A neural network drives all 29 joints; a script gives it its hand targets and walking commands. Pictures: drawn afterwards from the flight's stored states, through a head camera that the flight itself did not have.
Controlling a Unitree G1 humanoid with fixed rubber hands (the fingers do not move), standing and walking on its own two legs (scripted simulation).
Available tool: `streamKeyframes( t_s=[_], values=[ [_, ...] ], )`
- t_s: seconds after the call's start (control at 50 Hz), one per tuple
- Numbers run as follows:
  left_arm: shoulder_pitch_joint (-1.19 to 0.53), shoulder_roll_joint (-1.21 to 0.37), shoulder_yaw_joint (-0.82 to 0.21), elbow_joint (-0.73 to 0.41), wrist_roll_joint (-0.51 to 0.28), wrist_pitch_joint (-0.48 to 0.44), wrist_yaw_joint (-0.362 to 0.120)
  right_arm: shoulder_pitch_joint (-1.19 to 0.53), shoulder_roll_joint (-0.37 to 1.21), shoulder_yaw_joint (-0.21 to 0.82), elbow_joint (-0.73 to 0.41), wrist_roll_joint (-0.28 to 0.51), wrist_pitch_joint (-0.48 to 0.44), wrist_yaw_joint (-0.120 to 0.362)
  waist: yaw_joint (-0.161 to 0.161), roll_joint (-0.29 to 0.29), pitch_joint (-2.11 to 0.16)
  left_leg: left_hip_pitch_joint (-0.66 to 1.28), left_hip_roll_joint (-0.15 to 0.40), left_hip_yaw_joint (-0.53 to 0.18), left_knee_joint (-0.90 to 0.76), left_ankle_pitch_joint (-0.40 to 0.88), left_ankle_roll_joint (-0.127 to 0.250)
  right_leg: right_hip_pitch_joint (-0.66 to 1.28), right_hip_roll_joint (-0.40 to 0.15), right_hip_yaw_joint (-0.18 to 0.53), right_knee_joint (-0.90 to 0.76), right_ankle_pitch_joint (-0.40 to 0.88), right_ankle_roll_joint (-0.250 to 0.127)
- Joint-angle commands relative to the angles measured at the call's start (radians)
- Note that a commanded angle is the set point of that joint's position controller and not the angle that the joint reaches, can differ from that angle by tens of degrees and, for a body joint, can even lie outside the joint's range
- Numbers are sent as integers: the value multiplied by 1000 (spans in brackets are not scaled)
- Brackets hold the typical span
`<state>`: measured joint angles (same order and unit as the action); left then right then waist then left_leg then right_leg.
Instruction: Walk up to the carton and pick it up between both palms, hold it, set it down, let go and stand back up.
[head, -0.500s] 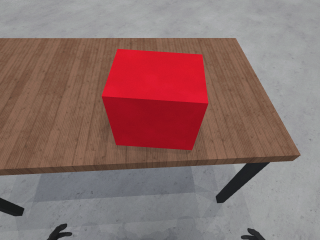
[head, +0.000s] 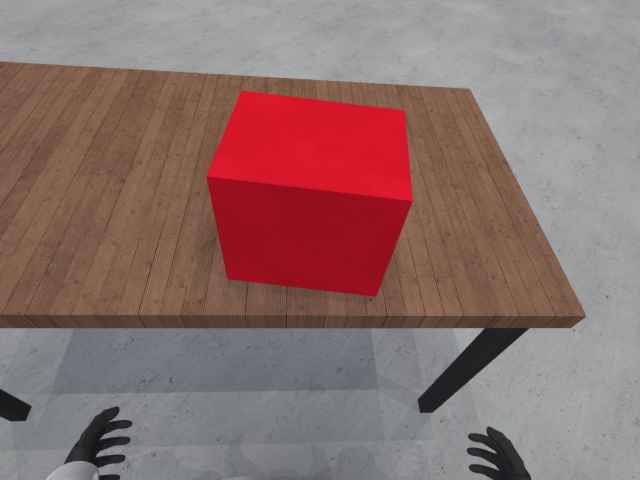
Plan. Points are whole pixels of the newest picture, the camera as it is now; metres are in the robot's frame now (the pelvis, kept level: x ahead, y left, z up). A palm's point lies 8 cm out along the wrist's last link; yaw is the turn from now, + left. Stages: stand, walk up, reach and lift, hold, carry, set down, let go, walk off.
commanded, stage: reach and lift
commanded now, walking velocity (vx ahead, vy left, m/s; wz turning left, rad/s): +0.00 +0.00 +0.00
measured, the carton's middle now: (312, 198) +0.49 +0.03 +0.05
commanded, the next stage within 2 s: none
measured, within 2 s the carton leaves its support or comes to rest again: neither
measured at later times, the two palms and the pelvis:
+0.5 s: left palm (65, 477) +0.13 +0.28 -0.04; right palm out of the picture +0.11 -0.19 -0.01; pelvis -0.03 +0.02 +0.01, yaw +0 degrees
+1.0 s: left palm (55, 438) +0.15 +0.28 +0.02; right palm (488, 453) +0.15 -0.17 +0.04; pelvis -0.02 +0.04 +0.01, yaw +0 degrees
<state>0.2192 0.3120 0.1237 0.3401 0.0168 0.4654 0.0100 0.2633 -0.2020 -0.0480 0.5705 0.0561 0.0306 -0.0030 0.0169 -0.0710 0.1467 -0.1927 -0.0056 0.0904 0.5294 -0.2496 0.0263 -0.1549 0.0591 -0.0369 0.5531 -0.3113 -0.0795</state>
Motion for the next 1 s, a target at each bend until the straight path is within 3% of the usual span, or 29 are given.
streamKeyframes(
  t_s=[0.0,0.18,0.28,0.36,0.42,0.44,0.46,0.48,0.5,0.54,0.56,0.6,0.66,0.74,0.8,0.88,0.96,0.98],
  values=[
    [-114,194,38,-260,-40,-79,12,-14,-106,-47,-329,3,-5,-15,3,55,-168,157,29,5,-124,97,-40,-91,-112,94,-188,276,91],
    [-72,237,44,-305,-94,-112,4,66,-59,-52,-544,-11,95,-43,25,71,-126,121,24,43,-188,45,-24,-54,-125,134,-290,-45,53],
    [-66,231,38,-381,-109,-101,-3,94,-40,-30,-653,24,125,-61,34,25,-78,343,-9,7,-107,58,-48,-342,-203,154,-382,-221,-16],
    [-66,207,20,-462,-126,-96,9,95,-55,-40,-709,42,133,-59,15,72,-75,438,-2,-38,-105,28,-55,-453,-214,122,-385,-218,-38],
    [-72,170,-19,-510,-130,-114,28,77,-78,-82,-714,53,132,-42,-16,182,-89,282,80,-119,-202,-157,-34,-295,-142,63,-263,-76,-17],
    [-79,157,-31,-508,-125,-129,38,74,-89,-97,-713,57,129,-29,-23,239,-101,166,119,-147,-265,-253,-23,-158,-96,48,-201,6,3],
    [-80,123,-58,-512,-122,-142,54,40,-116,-126,-697,57,130,-7,-39,326,-109,-44,187,-187,-376,-399,-13,66,-19,18,-108,102,42],
    [-73,107,-64,-490,-116,-158,63,17,-134,-143,-692,57,131,10,-48,382,-126,-258,244,-201,-465,-467,0,307,40,6,-36,192,82],
    [-52,89,-53,-485,-105,-172,63,12,-159,-148,-690,61,127,21,-44,385,-154,-337,267,-202,-481,-455,8,414,55,11,-4,242,93],
    [-36,82,-42,-484,-115,-196,63,-12,-145,-129,-712,68,130,40,-17,306,-173,-333,247,-184,-468,-421,6,413,40,44,-28,232,90],
    [-46,83,-52,-481,-131,-205,65,-32,-153,-139,-719,61,134,47,-20,264,-166,-300,239,-190,-472,-447,3,371,36,47,-46,217,83],
    [-53,94,-48,-488,-159,-225,68,-25,-142,-130,-747,63,150,53,-11,177,-143,-189,190,-160,-438,-368,-6,242,8,63,-97,159,66],
    [-76,113,-35,-508,-209,-248,64,-51,-118,-108,-836,78,164,41,22,18,-121,-23,133,-141,-374,-254,-6,41,-46,98,-195,38,60],
    [-48,140,1,-502,-240,-248,34,18,-87,-62,-918,111,173,-3,31,-113,-99,285,45,-121,-227,-61,-20,-304,-152,141,-332,-101,24],
    [-37,145,1,-528,-237,-239,14,61,-85,-53,-945,135,170,-37,31,-72,-112,423,33,-141,-174,-20,-32,-428,-184,141,-362,-120,5],
    [-29,128,-60,-607,-244,-257,17,92,-66,-80,-969,157,147,-51,13,65,-138,379,74,-196,-208,-84,-55,-334,-153,120,-317,-47,6],
    [1,119,-128,-706,-248,-303,54,96,-66,-115,-982,185,133,-32,-8,242,-137,40,183,-259,-375,-271,-63,40,-44,92,-190,118,55],
    [5,118,-131,-727,-243,-315,63,101,-71,-118,-977,198,124,-26,-9,256,-157,18,190,-259,-381,-260,-68,78,-40,95,-181,143,59]
  ],
)
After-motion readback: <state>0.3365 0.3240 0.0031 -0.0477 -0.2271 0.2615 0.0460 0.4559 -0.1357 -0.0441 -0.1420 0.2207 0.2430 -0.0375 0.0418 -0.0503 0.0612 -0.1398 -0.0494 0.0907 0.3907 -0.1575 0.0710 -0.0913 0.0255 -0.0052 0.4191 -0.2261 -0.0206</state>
